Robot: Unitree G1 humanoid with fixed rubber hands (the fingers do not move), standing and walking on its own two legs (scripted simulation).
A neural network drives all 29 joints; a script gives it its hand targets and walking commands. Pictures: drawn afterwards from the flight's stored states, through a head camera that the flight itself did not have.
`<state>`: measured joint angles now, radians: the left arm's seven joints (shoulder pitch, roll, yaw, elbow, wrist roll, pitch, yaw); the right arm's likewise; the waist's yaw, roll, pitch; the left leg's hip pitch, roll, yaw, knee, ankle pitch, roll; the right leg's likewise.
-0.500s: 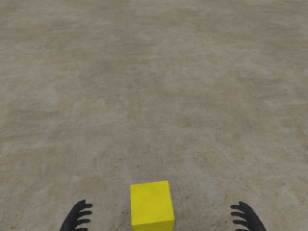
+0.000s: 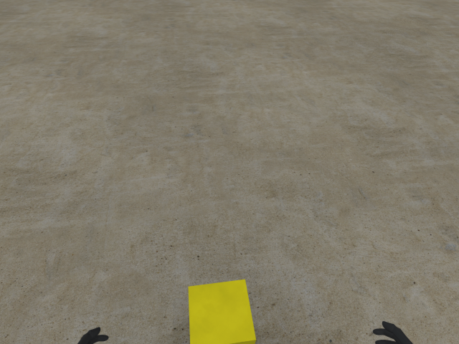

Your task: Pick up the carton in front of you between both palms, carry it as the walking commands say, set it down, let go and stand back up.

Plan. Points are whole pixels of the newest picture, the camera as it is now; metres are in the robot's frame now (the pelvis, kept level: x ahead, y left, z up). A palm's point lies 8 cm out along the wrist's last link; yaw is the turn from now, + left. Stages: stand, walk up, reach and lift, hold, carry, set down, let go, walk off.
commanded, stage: stand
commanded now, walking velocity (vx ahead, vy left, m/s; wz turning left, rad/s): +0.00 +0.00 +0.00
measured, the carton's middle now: (220, 323) +0.37 +0.04 -0.65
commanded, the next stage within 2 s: none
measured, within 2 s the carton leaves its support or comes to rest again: neither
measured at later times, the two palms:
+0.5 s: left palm out of the picture +0.08 +0.30 -0.10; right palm out of the picture +0.10 -0.29 -0.08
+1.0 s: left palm out of the picture +0.06 +0.31 -0.10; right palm out of the picture +0.08 -0.30 -0.09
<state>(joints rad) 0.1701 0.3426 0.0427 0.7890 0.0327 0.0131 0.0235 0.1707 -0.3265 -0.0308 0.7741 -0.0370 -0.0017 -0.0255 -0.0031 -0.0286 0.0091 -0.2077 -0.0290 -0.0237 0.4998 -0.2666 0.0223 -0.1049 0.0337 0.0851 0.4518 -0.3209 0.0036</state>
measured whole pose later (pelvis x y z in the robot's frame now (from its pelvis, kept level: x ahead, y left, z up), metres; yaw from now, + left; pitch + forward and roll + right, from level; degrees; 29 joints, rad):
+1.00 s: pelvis -0.02 +0.01 +0.01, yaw +1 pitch -3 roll +0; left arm 0.14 0.37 0.03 1.02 0.02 0.00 0.01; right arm 0.13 -0.37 0.00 1.00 -0.02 -0.01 -0.02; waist 0.00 -0.02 0.04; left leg -0.15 -0.04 -0.03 0.38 -0.17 0.03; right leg -0.05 0.01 0.08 0.34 -0.24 0.01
